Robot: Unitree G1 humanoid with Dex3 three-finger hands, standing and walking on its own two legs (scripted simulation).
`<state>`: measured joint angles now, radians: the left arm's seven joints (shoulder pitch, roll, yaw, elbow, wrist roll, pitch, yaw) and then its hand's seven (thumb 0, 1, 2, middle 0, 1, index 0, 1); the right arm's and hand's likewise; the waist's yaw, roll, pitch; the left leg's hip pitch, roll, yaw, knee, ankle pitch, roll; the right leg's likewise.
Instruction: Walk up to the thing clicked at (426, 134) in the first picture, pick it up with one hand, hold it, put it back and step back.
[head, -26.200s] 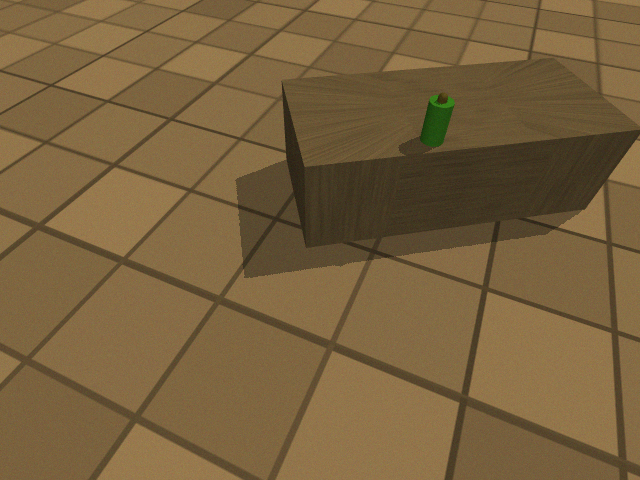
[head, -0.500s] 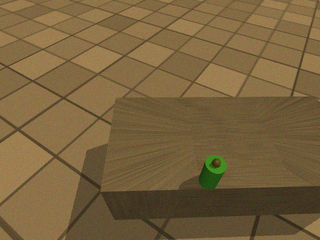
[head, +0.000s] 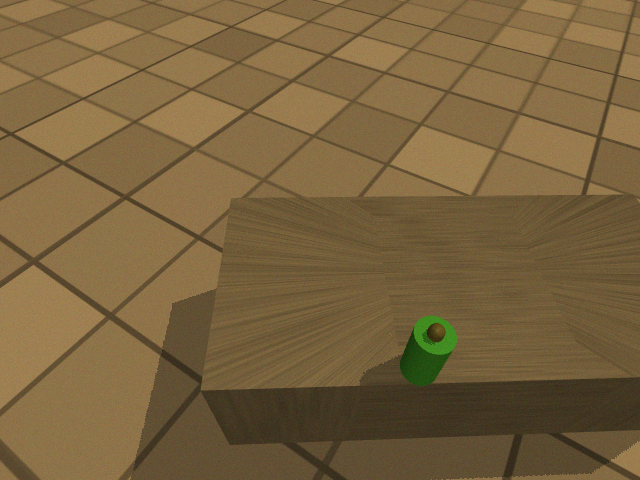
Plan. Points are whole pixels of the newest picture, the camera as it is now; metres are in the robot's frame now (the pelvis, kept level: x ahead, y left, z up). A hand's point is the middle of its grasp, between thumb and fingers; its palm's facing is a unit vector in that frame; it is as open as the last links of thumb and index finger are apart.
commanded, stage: stand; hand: right
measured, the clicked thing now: (427, 349) +0.42 -0.22 -0.27
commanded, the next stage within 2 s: step back in 0.90 s
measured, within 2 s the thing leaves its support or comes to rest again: neither
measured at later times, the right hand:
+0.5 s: hand out of the picture +0.07 -0.25 -0.16, palm faces -0.02 +0.94 -0.35, open 7.4 cm
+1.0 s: hand out of the picture +0.07 -0.26 -0.16, palm faces -0.02 +0.94 -0.35, open 7.4 cm
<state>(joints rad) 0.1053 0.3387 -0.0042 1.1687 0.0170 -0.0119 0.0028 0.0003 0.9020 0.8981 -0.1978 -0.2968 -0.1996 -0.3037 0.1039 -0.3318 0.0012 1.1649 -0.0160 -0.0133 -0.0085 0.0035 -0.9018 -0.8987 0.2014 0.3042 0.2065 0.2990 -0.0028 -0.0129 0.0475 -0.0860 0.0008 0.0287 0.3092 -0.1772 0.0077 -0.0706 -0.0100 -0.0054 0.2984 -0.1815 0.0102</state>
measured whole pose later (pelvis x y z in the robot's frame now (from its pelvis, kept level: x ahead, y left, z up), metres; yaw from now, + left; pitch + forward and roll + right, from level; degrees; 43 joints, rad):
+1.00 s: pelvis -0.01 +0.00 +0.00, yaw +1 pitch -2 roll +0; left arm 0.10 0.36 0.03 1.09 0.00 0.00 0.00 0.00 0.90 0.90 -0.20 -0.30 -0.20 -0.30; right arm 0.08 -0.35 -0.02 1.11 -0.01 0.00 0.01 0.00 -0.90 -0.90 0.20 0.30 0.21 0.30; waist 0.00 -0.01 0.10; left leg -0.16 0.00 0.02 0.39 -0.20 0.01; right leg -0.15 -0.01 -0.02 0.39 -0.21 0.00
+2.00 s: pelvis -0.23 +0.02 -0.03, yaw +0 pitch -3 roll -2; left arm 0.17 0.34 0.06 0.90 0.04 0.03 0.00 0.00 0.90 0.90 -0.20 -0.30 -0.20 -0.30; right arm 0.07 -0.39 -0.05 0.86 -0.01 0.06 -0.01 0.00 -0.90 -0.90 0.20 0.30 0.21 0.30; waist 0.00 0.08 0.20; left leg -0.38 0.03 0.01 0.71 -0.30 0.02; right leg -0.23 0.07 0.01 0.63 -0.35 -0.03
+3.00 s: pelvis -0.54 -0.01 -0.02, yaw +0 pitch -1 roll +2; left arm 0.21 0.37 0.08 0.83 0.06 0.07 0.00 0.00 0.90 0.90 -0.20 -0.30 -0.20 -0.30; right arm 0.20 -0.40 -0.05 0.87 -0.01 0.04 -0.04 0.00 -0.90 -0.90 0.20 0.30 0.21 0.30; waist 0.03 0.02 0.11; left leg -0.45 -0.10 -0.11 1.09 -0.47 -0.02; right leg -0.32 -0.02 0.00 0.61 -0.28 -0.03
